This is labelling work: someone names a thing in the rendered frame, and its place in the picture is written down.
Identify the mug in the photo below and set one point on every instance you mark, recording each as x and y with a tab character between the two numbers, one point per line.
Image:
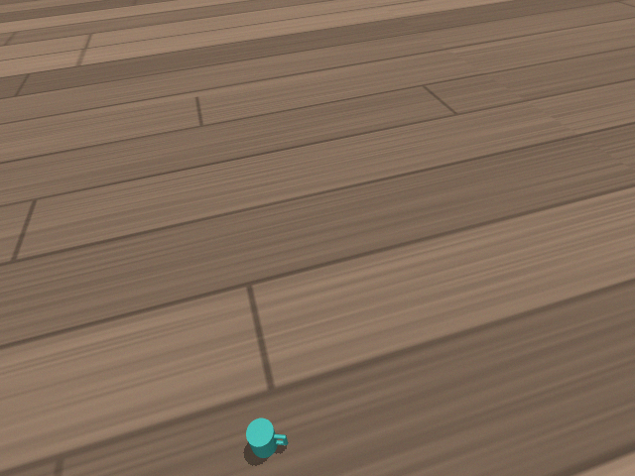
262	437

